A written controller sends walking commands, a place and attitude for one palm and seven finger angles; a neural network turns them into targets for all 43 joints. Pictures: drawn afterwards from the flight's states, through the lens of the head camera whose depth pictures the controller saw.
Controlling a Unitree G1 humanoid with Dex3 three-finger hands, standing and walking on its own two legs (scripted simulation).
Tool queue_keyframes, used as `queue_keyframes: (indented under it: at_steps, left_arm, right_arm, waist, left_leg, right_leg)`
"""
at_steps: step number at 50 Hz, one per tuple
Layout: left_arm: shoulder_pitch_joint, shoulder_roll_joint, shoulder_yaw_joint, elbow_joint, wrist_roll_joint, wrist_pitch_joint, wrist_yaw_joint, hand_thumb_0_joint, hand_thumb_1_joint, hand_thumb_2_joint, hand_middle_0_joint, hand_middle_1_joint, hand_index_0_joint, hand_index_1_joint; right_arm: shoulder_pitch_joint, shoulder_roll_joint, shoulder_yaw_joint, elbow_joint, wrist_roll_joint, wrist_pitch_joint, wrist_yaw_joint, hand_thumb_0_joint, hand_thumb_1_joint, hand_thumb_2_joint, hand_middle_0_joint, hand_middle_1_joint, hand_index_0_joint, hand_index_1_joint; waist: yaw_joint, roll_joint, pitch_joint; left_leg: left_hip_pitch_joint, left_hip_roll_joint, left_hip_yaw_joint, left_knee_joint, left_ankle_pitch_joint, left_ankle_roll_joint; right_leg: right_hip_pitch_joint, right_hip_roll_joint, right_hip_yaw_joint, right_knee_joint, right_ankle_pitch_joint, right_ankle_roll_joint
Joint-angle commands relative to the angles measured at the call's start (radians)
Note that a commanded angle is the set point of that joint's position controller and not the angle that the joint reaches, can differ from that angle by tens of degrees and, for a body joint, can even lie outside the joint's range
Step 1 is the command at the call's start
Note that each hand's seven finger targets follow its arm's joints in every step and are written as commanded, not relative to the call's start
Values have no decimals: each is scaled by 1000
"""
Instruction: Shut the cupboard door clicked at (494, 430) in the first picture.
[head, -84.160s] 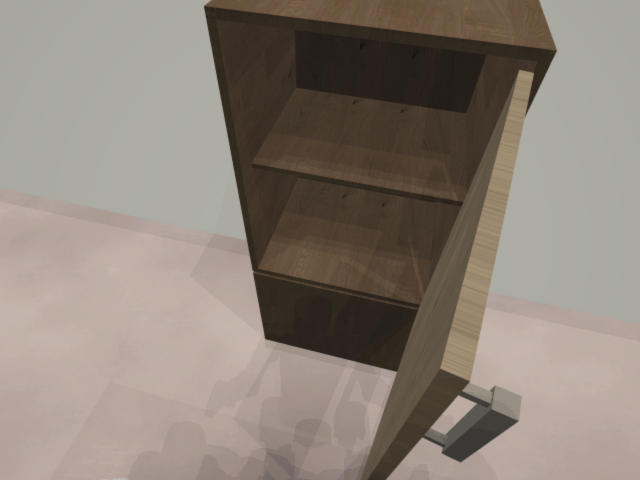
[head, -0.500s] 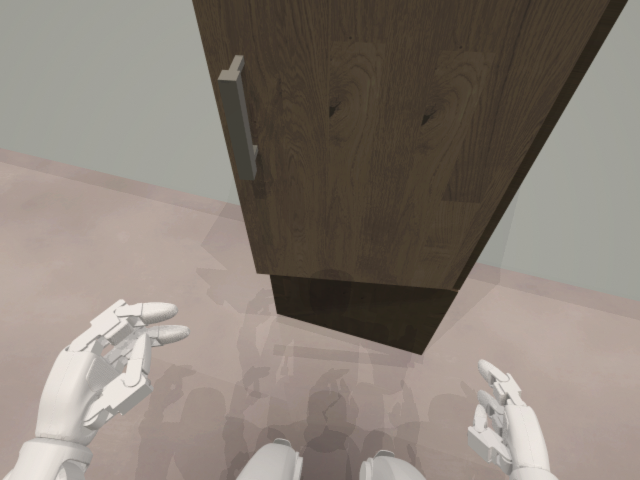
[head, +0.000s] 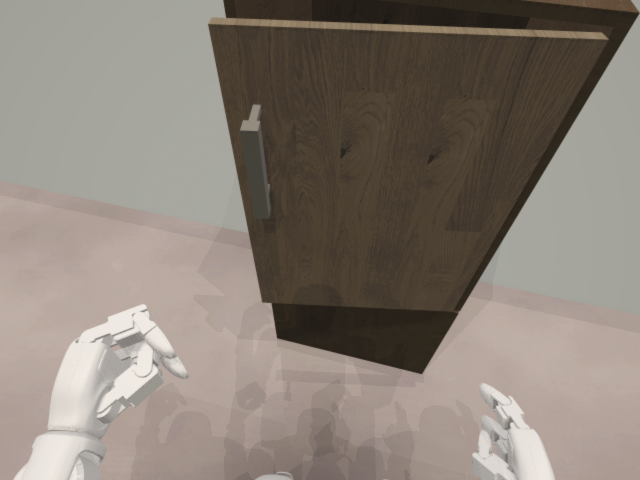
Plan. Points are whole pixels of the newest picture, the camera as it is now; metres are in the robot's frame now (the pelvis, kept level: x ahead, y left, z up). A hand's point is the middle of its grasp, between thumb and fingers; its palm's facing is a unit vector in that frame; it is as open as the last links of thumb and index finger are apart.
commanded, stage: raise the hand and make a fist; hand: left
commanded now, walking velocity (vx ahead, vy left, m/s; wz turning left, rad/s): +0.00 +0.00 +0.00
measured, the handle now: (259, 164) +0.49 +0.13 +0.13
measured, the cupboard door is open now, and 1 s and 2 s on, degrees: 12 12 12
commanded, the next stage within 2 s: bring the fist close to the handle in 0.80 s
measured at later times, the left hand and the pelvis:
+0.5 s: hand (152, 320) +0.24 +0.19 +0.13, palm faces +0.03 -1.00 -0.04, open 3.1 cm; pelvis +0.01 +0.00 +0.02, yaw +0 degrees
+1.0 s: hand (180, 327) +0.24 +0.16 +0.13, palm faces +0.05 -1.00 -0.04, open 3.1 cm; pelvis +0.00 -0.02 +0.03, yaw +0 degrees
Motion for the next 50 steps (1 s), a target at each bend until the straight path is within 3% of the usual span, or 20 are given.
queue_keyframes:
  at_steps: [1,2,5,17,20,25,28,36,38,39,42,45,47,50]
  left_arm:
    - [-80,104,67,-244,-8,-28,10,0,900,900,-1227,-1420,-1227,-1420]
    - [-85,122,81,-239,-5,-16,11,0,900,900,-1245,-1440,-1245,-1440]
    - [-109,102,68,-239,-7,16,6,0,900,900,-1300,-1500,-1300,-1500]
    - [-267,151,105,-248,-6,106,10,0,900,900,-1300,-1500,-1300,-1500]
    - [-296,138,98,-237,-9,129,9,0,900,900,-1300,-1500,-1300,-1500]
    - [-237,118,101,-190,-12,159,5,0,900,900,-1300,-1500,-1300,-1500]
    - [-238,126,111,-203,-9,154,16,0,900,900,-1300,-1500,-1300,-1500]
    - [-273,133,104,-231,0,92,27,0,900,900,-1300,-1500,-1300,-1500]
    - [-260,130,99,-216,4,91,27,0,900,900,-1300,-1500,-1300,-1500]
    - [-258,124,94,-213,2,91,24,0,900,900,-1300,-1500,-1300,-1500]
    - [-238,144,114,-174,-2,104,20,0,900,900,-1300,-1500,-1300,-1500]
    - [-263,125,101,-177,-11,109,16,0,900,900,-1300,-1500,-1300,-1500]
    - [-368,127,78,-186,1,100,26,0,900,900,-1300,-1500,-1300,-1500]
    - [-457,110,50,-151,12,94,40,0,900,900,-1300,-1500,-1300,-1500]
  right_arm:
    - [-55,-117,-44,-165,2,-53,-11,0,-900,-900,200,300,200,300]
    - [-56,-119,-43,-160,3,-51,-11,0,-900,-900,200,300,200,300]
    - [-58,-115,-37,-164,8,-46,-11,0,-900,-900,200,300,200,300]
    - [-87,-116,-22,-133,15,-51,-22,0,-900,-900,200,300,200,300]
    - [-93,-110,-19,-124,19,-54,-23,0,-900,-900,200,300,200,300]
    - [-95,-113,-23,-120,17,-51,-18,0,-900,-900,200,300,200,300]
    - [-99,-112,-27,-125,14,-48,-16,0,-900,-900,200,300,200,300]
    - [-97,-109,-29,-113,11,-53,-14,0,-900,-900,200,300,200,300]
    - [-95,-109,-30,-113,12,-52,-14,0,-900,-900,200,300,200,300]
    - [-98,-108,-30,-111,13,-51,-13,0,-900,-900,200,300,200,300]
    - [-96,-114,-30,-109,12,-47,-16,0,-900,-900,200,300,200,300]
    - [-108,-109,-28,-116,15,-45,-18,0,-900,-900,200,300,200,300]
    - [-112,-112,-28,-105,16,-44,-22,0,-900,-900,200,300,200,300]
    - [-113,-109,-24,-95,17,-48,-24,0,-900,-900,200,300,200,300]
  waist:
    - [4,41,-142]
    - [7,53,-142]
    - [6,37,-119]
    - [14,27,-124]
    - [13,28,-103]
    - [24,1,-80]
    - [23,-29,-94]
    - [12,27,-108]
    - [8,-1,-101]
    - [9,18,-92]
    - [10,-37,-77]
    - [7,-35,-60]
    - [-12,-33,-57]
    - [-19,-14,-64]
  left_leg:
    - [128,53,-89,-221,284,-66]
    - [136,51,-87,-221,298,-64]
    - [155,56,-90,-244,303,-73]
    - [224,49,-82,-308,293,-59]
    - [239,48,-78,-327,289,-59]
    - [230,42,-59,-332,317,-54]
    - [225,39,-53,-330,304,-45]
    - [229,31,-36,-309,293,-37]
    - [219,32,-36,-305,291,-32]
    - [219,31,-34,-307,284,-34]
    - [199,30,-33,-300,272,-28]
    - [188,27,-29,-300,234,-29]
    - [193,29,-30,-295,214,-25]
    - [200,27,-33,-299,194,-24]
  right_leg:
    - [133,3,5,-115,198,-1]
    - [143,4,9,-120,211,-3]
    - [152,5,2,-136,216,-1]
    - [258,-4,20,-220,235,-2]
    - [266,-6,20,-242,237,0]
    - [295,-12,26,-258,276,2]
    - [310,-16,39,-270,264,6]
    - [312,-22,68,-277,267,8]
    - [315,-24,74,-281,268,11]
    - [311,-24,76,-283,263,11]
    - [316,-28,89,-298,253,17]
    - [308,-36,109,-320,194,21]
    - [290,-37,118,-327,149,24]
    - [278,-38,117,-330,121,22]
